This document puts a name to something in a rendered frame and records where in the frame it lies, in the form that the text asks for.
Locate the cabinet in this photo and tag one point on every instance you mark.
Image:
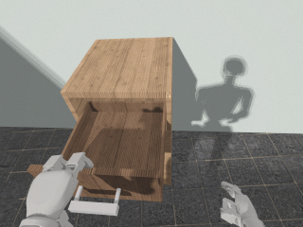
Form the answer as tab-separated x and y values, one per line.
129	69

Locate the robot right hand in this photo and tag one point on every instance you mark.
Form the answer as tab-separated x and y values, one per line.
236	212

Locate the right robot forearm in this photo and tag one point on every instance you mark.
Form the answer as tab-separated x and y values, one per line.
252	222

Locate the drawer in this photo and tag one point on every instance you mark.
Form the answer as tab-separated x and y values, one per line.
126	141

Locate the left robot forearm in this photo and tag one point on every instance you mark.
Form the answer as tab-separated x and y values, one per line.
39	222

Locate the robot left hand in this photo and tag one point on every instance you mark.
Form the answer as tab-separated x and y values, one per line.
54	187

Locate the handle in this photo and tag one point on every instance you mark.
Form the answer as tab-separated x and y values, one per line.
92	207

